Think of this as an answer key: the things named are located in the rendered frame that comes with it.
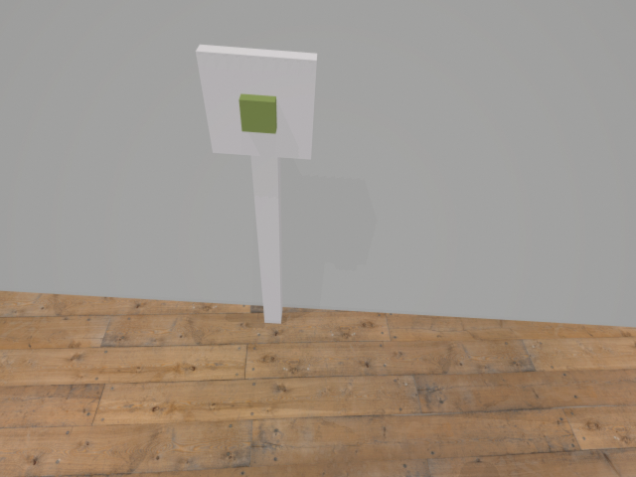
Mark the panel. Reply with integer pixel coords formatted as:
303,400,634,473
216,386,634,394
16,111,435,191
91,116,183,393
196,45,317,324

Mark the button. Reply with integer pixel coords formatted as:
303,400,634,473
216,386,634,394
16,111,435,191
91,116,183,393
239,94,277,134

